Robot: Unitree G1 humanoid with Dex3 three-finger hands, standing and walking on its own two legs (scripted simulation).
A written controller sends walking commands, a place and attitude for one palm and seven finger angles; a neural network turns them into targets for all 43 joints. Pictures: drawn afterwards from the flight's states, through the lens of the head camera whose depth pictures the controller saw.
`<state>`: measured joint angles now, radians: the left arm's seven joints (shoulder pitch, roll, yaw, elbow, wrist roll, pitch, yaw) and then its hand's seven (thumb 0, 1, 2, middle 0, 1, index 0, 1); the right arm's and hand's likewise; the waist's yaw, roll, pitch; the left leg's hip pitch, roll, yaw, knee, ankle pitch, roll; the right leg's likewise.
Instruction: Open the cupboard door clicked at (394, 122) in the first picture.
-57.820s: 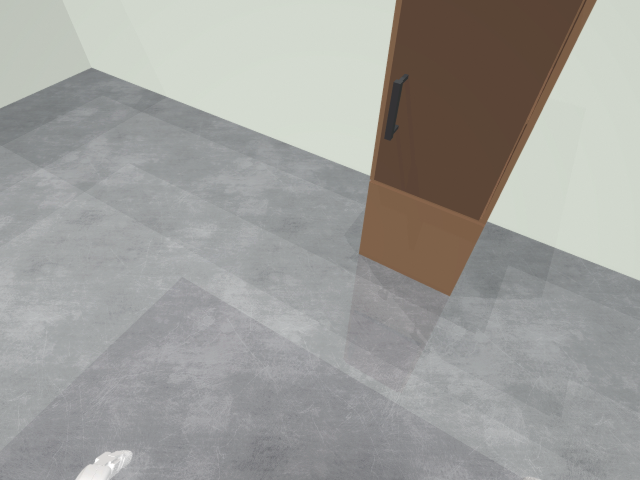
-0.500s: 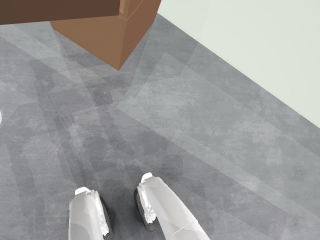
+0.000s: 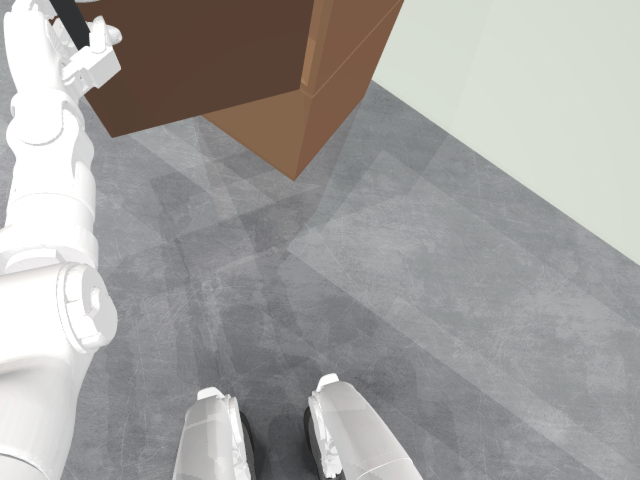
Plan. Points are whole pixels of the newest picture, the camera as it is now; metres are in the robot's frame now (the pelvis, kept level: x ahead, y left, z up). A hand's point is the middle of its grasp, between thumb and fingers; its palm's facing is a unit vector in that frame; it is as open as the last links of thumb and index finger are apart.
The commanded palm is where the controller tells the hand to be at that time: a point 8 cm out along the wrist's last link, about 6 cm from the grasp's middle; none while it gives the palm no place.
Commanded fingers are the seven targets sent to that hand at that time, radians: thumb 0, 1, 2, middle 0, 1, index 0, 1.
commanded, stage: pull the door open along its arc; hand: left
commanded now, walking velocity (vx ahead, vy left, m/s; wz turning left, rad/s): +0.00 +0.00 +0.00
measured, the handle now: (66, 1) +0.64 +0.18 +0.06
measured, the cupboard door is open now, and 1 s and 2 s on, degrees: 58 96 97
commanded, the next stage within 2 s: open thumb and fingers to let go in 0.56 s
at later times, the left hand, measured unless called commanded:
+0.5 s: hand (246, 162) +0.45 +0.02 +0.04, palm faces +0.43 -0.90 -0.07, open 6.0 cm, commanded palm +0.39 +0.07 +0.04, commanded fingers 0.00 0.90 0.90 -0.40 -1.35 -0.40 -1.35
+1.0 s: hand (260, 157) +0.46 +0.00 +0.03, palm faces +0.53 -0.84 -0.12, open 8.8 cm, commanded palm +0.41 +0.04 +0.04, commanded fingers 0.00 -0.36 0.36 -0.31 -1.22 -0.31 -1.22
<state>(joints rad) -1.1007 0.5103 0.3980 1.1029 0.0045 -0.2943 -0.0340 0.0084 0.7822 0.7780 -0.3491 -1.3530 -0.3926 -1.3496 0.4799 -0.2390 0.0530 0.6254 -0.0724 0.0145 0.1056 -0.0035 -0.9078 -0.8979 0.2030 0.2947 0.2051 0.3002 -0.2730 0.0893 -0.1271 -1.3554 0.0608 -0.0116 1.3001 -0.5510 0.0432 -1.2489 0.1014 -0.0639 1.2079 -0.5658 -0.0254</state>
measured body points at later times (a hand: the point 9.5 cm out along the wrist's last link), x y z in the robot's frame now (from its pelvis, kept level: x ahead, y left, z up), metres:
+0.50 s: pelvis +0.00 -0.04 +0.02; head +0.13 -0.04 +0.45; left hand +0.42 +0.07 +0.05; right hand +0.08 -0.26 -0.12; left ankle +0.01 +0.09 -0.61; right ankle -0.01 -0.11 -0.61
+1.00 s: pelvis -0.01 -0.07 +0.01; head +0.14 -0.08 +0.44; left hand +0.43 +0.05 +0.04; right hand +0.06 -0.31 -0.14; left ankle +0.01 +0.09 -0.61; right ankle -0.01 -0.11 -0.61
